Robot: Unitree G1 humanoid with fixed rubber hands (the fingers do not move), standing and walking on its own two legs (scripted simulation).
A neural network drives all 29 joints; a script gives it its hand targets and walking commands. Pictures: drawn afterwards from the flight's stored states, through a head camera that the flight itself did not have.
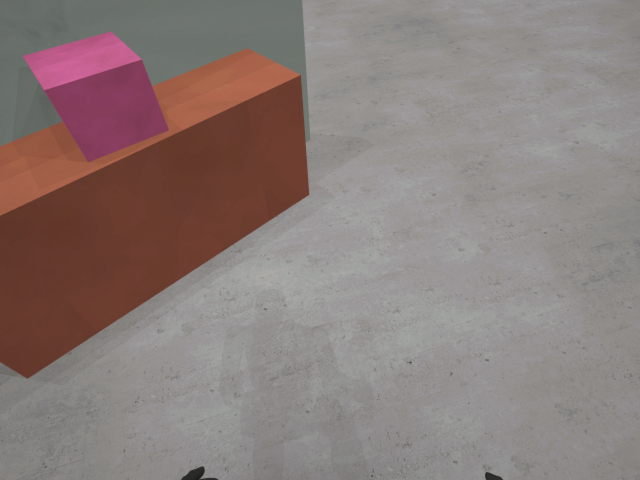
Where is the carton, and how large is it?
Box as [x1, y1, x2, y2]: [23, 32, 168, 161]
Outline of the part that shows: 111,32 107,32 23,56 88,161 168,129 141,59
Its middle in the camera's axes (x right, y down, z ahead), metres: -0.63 -0.43 +1.10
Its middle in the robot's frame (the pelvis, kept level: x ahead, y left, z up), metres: +1.10 +0.65 -0.08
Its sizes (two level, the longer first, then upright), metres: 0.243 0.241 0.213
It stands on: a pedestal, 0.57 m high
